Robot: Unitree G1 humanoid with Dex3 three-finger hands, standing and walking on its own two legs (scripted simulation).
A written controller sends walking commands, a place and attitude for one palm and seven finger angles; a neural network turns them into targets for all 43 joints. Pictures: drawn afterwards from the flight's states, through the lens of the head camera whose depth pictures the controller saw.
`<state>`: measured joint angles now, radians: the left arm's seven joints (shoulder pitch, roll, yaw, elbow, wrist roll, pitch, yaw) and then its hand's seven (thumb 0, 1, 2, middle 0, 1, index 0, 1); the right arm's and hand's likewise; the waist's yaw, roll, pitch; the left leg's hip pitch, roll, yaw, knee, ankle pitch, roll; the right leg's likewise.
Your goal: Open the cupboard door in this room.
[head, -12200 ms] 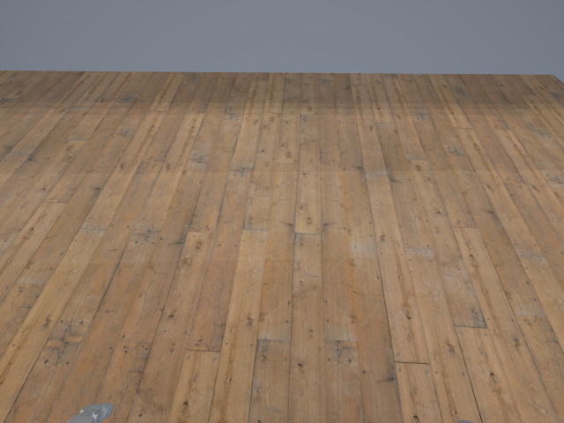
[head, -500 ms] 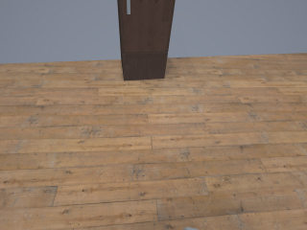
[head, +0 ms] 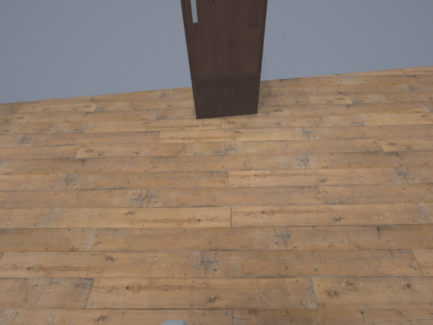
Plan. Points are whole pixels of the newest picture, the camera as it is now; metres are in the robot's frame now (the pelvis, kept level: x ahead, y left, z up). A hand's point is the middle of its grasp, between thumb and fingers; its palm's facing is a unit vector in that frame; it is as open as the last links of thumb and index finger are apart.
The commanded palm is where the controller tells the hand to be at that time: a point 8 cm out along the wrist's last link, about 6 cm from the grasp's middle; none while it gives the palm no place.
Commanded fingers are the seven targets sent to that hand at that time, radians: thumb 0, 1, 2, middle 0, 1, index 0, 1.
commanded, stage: turn or walk to find it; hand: left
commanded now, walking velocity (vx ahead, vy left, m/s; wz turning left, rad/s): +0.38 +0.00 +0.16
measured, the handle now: (193, 5) +1.51 +0.18 +0.00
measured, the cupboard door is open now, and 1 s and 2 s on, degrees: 0 0 0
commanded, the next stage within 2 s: stand and wait in 0.56 s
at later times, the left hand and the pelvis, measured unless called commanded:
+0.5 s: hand out of the picture +0.15 +0.22 -0.17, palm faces +0.07 -0.98 -0.17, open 7.4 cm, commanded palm none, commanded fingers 0.00 0.90 0.90 -0.20 -0.30 -0.20 -0.30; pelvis +0.15 +0.04 +0.00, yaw +2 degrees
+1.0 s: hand (171, 223) +0.39 +0.15 -0.16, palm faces +0.08 -0.97 -0.24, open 7.2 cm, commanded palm none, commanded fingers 0.00 0.90 0.90 -0.20 -0.30 -0.20 -0.30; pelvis +0.32 -0.04 +0.00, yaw +3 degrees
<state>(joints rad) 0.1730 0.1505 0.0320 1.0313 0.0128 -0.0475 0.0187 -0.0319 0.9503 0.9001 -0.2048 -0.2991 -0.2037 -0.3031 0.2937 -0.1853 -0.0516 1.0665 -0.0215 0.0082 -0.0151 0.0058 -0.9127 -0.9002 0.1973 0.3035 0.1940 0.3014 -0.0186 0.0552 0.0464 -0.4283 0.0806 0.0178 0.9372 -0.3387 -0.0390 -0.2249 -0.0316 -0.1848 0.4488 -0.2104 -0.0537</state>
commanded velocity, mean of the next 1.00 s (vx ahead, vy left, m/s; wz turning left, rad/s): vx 0.20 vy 0.00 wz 0.05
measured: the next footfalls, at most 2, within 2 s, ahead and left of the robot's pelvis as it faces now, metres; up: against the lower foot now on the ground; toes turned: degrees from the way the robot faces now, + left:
left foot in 0.22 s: +0.10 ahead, +0.14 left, +0.00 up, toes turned +10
right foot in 0.70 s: +0.41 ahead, -0.11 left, +0.00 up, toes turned -8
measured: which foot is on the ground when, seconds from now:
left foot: up 0.00-0.20, down 0.22-0.72, up 0.74-1.00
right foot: down 0.00-0.24, up 0.26-0.68, down 0.70-1.00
